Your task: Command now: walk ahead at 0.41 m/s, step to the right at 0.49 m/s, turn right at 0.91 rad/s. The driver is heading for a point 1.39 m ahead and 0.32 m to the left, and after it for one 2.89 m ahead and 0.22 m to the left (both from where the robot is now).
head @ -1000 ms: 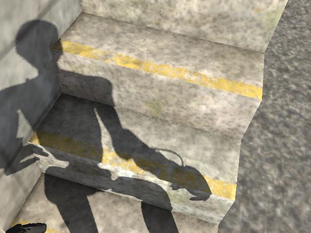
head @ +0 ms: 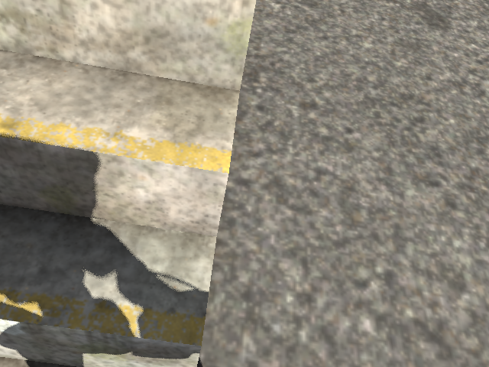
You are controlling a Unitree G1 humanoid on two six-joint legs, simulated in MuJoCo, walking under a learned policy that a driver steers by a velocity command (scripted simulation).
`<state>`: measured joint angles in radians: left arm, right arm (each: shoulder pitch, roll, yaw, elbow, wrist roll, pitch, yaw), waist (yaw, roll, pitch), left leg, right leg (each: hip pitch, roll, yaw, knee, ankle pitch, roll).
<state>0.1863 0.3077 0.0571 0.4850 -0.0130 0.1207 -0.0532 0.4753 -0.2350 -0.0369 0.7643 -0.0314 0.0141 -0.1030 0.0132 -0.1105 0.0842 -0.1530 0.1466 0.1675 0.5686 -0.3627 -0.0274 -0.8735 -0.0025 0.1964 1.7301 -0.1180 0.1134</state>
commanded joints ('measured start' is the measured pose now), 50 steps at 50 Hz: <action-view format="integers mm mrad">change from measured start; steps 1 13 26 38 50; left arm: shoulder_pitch -139 25 9 -14 12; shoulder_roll -33 -11 13 164 47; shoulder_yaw -24 -1 32 49 32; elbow -122 -45 97 -39 28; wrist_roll -8 18 52 21 -5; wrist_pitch -12 -88 -130 -111 -110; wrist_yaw -8 -47 53 21 23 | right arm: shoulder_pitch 56 10 -100 -157 -286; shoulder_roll -171 -407 -79 -257 -297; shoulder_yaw -48 -163 -47 -59 -95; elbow -60 2 -64 -183 -256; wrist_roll -2 61 25 16 56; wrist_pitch -12 -12 2 -89 39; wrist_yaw -20 14 23 26 9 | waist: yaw -24 119 -32 46 9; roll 311 375 -11 209 367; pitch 26 0 -11 41 -187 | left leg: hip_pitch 73 68 -399 -76 -184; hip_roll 240 265 -42 262 -68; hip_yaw -144 25 -150 -1105 -563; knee -280 -295 412 -430 -107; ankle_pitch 153 756 -4 -475 197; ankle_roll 101 79 36 337 114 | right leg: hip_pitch -148 632 725 8 622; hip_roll -86 -43 -249 113 86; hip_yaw -15 -242 -247 47 -142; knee -135 -1027 -1504 -175 -1137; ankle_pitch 23 -211 202 -306 -72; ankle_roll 29 -137 -336 -41 34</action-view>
